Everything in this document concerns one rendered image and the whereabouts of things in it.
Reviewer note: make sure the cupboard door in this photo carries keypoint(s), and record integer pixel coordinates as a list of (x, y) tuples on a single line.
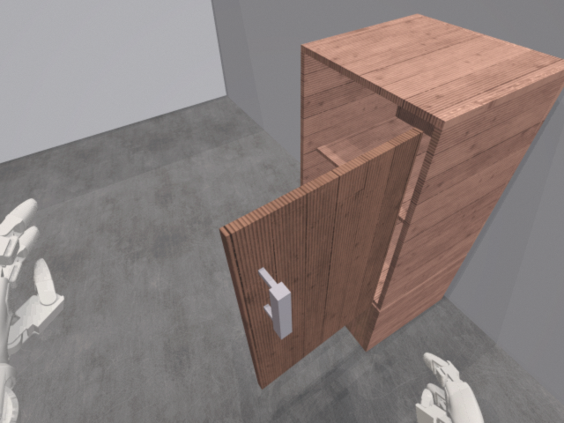
[(327, 242)]

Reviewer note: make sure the robot right hand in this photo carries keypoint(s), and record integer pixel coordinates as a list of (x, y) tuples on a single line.
[(455, 404)]

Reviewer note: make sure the robot left hand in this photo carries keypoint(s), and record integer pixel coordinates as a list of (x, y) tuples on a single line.
[(39, 311)]

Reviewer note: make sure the left robot forearm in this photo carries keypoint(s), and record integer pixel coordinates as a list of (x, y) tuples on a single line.
[(9, 405)]

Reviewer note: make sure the handle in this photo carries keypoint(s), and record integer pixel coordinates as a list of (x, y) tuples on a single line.
[(280, 311)]

